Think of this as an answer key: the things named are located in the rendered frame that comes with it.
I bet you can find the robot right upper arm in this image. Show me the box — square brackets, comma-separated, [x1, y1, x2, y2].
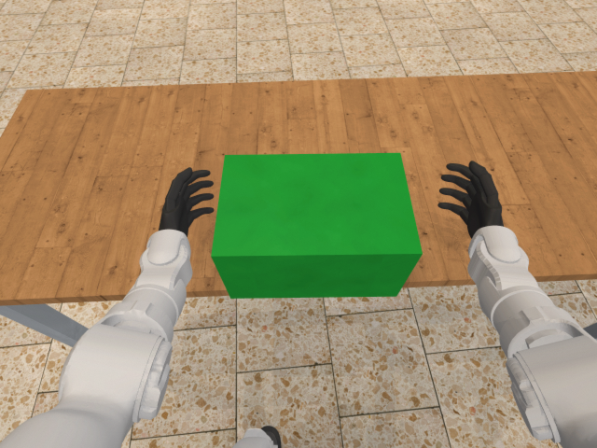
[506, 335, 597, 448]

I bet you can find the robot left foot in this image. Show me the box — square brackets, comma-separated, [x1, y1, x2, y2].
[262, 426, 281, 448]

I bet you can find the right robot forearm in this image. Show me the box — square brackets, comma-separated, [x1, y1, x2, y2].
[467, 226, 597, 358]

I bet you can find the left robot forearm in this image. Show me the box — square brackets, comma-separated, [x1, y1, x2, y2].
[58, 230, 192, 402]

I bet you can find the carton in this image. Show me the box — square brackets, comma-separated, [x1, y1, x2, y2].
[211, 153, 423, 299]

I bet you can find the left robot hand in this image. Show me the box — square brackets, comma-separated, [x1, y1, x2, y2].
[159, 167, 214, 236]

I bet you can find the right robot hand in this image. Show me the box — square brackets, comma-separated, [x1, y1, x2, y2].
[437, 161, 504, 239]

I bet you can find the robot left upper arm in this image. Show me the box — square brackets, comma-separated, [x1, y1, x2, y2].
[0, 324, 173, 448]

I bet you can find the left robot shin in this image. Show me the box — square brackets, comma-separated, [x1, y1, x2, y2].
[243, 428, 271, 441]

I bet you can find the table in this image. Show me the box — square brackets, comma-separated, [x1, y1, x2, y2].
[0, 71, 597, 347]

